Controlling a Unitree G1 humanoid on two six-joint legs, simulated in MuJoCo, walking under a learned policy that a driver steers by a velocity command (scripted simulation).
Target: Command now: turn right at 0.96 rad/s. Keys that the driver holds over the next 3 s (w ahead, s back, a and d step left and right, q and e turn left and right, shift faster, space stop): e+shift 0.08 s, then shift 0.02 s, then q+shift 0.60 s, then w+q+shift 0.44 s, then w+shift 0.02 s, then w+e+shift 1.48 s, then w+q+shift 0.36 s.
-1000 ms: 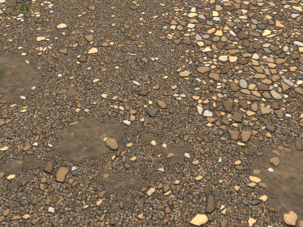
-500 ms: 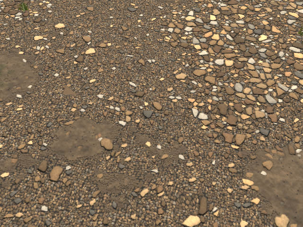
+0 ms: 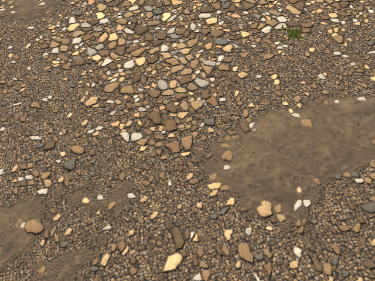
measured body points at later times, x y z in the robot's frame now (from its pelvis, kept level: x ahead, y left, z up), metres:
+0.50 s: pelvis +0.05 +0.03 +0.00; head +0.09 +0.05 +0.45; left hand +0.20 +0.30 -0.11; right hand +0.14 -0.26 -0.10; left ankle +0.07 +0.13 -0.74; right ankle +0.02 -0.09 -0.69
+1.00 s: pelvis +0.12 +0.01 +0.01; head +0.14 +0.00 +0.46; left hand +0.04 +0.30 -0.09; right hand +0.39 -0.17 -0.10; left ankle +0.08 +0.17 -0.63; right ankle +0.09 -0.10 -0.74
